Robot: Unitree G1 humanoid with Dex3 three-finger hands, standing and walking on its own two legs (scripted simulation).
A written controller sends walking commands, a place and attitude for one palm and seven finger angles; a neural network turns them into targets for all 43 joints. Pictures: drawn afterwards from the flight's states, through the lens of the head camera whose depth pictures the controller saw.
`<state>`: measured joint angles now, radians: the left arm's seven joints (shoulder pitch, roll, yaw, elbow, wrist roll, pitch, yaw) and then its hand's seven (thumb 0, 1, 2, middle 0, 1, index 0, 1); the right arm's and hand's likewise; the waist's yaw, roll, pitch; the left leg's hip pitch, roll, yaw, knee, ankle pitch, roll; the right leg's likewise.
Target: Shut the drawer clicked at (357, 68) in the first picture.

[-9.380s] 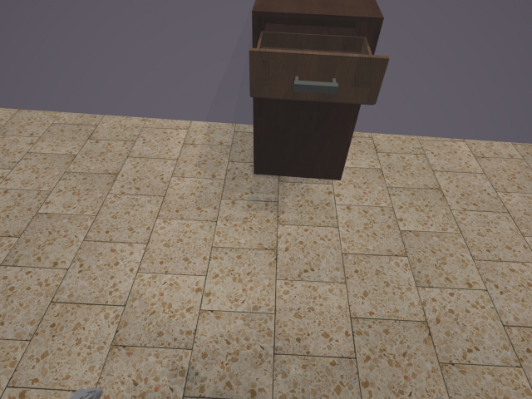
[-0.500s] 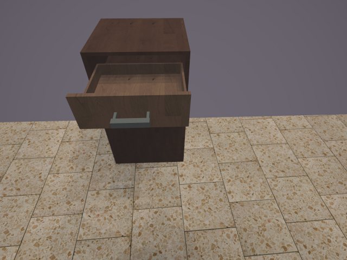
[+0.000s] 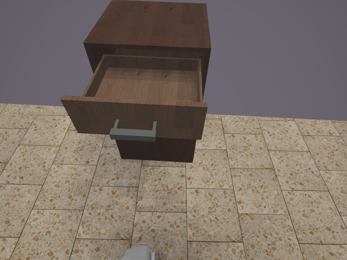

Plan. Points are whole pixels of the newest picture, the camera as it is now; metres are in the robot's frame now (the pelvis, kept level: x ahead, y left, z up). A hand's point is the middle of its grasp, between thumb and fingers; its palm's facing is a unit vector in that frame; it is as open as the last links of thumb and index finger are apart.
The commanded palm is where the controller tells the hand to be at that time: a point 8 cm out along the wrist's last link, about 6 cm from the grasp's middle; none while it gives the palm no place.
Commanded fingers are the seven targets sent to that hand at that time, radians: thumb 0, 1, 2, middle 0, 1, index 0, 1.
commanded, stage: take the last steps up to it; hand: left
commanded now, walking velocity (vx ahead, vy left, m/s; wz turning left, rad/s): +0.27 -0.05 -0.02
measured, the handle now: (134, 129) +0.48 +0.18 -0.04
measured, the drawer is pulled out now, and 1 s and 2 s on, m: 0.30 0.30 0.30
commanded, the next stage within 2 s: come to a stop and stand still in 0.32 s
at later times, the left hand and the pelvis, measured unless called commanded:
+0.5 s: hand (124, 210) +0.27 +0.18 -0.16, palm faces -0.04 -0.97 -0.23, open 7.4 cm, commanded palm none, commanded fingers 0.00 0.90 0.90 -0.20 -0.30 -0.20 -0.30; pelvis +0.15 -0.01 +0.00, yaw -3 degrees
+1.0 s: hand (104, 243) +0.18 +0.21 -0.18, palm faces +0.04 -0.97 -0.22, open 7.4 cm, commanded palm none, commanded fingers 0.00 0.90 0.90 -0.20 -0.30 -0.20 -0.30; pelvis +0.12 +0.02 +0.00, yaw -2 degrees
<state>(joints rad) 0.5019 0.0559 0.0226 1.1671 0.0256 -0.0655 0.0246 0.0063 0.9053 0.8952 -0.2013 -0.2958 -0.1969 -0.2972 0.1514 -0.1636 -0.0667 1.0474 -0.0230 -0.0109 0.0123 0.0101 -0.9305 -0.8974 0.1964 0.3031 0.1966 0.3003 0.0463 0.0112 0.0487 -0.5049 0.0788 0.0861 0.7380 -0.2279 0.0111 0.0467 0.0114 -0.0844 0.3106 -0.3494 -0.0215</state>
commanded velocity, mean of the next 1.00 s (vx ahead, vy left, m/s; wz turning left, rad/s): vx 0.04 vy -0.01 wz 0.00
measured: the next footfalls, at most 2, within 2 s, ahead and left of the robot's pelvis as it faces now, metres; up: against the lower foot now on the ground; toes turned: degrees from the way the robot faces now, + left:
left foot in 0.06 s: +0.14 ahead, +0.12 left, +0.00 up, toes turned +6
right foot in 0.52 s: +0.27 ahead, -0.14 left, +0.00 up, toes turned -9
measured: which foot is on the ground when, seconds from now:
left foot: up 0.00-0.04, down 0.06-0.54, up 0.56-0.90, down 0.92-1.00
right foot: down 0.00-0.06, up 0.08-0.50, down 0.52-0.92, up 0.94-1.00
